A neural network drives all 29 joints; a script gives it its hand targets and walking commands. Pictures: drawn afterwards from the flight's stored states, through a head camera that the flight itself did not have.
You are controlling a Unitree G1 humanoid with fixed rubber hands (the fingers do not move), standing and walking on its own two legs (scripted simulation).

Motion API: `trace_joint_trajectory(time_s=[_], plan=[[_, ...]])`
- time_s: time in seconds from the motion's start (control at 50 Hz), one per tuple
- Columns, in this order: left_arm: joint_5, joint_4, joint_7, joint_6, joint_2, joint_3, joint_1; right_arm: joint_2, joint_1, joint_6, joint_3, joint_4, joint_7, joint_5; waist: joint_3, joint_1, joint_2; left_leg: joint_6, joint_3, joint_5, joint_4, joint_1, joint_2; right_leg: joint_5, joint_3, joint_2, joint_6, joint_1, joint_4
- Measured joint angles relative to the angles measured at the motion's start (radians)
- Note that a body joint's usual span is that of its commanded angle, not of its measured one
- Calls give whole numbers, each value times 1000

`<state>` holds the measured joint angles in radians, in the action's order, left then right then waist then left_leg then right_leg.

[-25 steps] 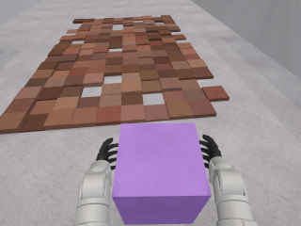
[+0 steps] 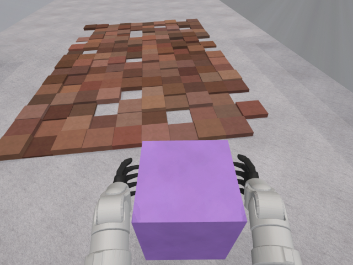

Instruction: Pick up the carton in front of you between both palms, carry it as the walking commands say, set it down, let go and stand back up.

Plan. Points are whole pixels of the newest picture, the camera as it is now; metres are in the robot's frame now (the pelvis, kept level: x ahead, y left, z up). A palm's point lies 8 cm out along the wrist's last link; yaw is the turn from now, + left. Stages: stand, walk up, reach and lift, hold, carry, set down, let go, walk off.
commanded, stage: carry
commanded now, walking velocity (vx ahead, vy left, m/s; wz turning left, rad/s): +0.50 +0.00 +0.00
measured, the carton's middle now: (185, 202) +0.30 +0.00 -0.01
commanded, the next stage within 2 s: none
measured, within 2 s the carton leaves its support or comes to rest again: neither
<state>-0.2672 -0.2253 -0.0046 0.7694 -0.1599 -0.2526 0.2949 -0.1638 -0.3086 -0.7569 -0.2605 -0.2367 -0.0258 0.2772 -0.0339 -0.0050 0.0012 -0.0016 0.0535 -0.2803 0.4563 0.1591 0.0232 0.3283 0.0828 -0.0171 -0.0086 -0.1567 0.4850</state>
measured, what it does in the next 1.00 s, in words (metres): walks ahead: left foot, then right foot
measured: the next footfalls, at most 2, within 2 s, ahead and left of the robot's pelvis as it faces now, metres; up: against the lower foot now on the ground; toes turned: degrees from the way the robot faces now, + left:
left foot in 0.40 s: +0.24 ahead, +0.08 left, +0.00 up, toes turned +8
right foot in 0.80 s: +0.55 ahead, -0.17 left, +0.00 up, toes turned -15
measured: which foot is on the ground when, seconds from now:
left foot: down 0.00-0.14, up 0.16-0.38, down 0.40-0.82, up 0.84-1.00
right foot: down 0.00-0.42, up 0.44-0.78, down 0.80-1.00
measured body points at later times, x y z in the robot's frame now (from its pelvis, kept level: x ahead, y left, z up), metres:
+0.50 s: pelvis +0.19 -0.01 -0.01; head +0.17 -0.01 +0.44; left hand +0.46 +0.13 +0.08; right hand +0.44 -0.17 +0.08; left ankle +0.20 +0.07 -0.74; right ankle +0.06 -0.10 -0.69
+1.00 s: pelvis +0.49 -0.09 +0.00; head +0.49 -0.09 +0.45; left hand +0.73 +0.08 +0.06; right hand +0.75 -0.23 +0.06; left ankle +0.45 +0.04 -0.67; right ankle +0.51 -0.16 -0.74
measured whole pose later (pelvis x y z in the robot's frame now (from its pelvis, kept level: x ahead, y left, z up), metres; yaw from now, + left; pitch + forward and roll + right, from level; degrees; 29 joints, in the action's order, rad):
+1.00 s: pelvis +0.49 -0.09 +0.00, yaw +0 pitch +5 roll +0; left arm -0.03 0.42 0.15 1.16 -0.13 -0.06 0.01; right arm -0.13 -0.03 -1.17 -0.07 0.43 0.13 0.04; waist -0.10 -0.05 0.01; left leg 0.02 -0.10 -0.31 1.08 0.54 -0.10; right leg 0.20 -0.26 0.04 0.07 -0.33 0.44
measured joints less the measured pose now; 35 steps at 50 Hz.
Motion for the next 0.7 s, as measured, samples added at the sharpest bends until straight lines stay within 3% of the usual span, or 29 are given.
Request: trace_joint_trajectory(time_s=[0.06,0.12,0.16,0.24,0.38,0.4,0.44,0.5,0.54,0.6,0.7], plan=[[43,87,17,40,11,19,-18,1,5,-41,36,75,20,-29,-35,-15,13,4,-24,-7,1,36,-13,70,-49,16,1,-72,73],[90,166,28,85,32,43,-9,5,10,-93,65,178,40,-55,-63,-27,22,-3,-43,20,42,69,-32,-11,-97,17,11,-88,46],[107,192,39,118,19,60,-11,19,48,-136,73,249,45,-71,-100,-14,31,3,-36,-74,118,102,-48,-44,-122,6,29,-79,34],[120,277,63,210,12,114,-55,30,114,-232,82,361,66,-118,-152,2,-22,4,-117,-163,252,203,-49,-11,-137,31,44,-40,-35],[193,543,122,342,28,158,-153,34,177,-346,138,570,123,-212,-136,-5,-49,-3,-238,-14,63,263,-24,36,-113,58,22,43,-100],[201,574,128,358,29,160,-167,34,185,-360,147,591,131,-221,-137,-6,-45,1,-252,24,12,241,-22,68,-109,57,16,49,-69],[212,621,133,382,33,149,-201,34,192,-379,175,603,145,-230,-144,-4,-46,50,-277,127,21,226,-23,128,-120,71,5,-4,102],[229,655,151,419,33,156,-258,36,235,-418,203,622,158,-235,-143,2,-15,73,-291,32,36,181,-34,155,-133,61,11,-174,441],[240,670,157,440,33,170,-275,36,274,-441,204,663,169,-243,-137,13,8,62,-282,21,-15,127,-39,122,-161,65,18,-272,521],[254,686,157,442,33,180,-282,36,299,-456,203,714,183,-248,-128,35,25,47,-264,25,-106,37,-44,28,-186,91,15,-375,450],[250,716,158,431,31,187,-299,36,292,-454,203,729,184,-260,-134,47,32,10,-247,-18,-197,-111,-66,-131,-229,113,5,-428,159]])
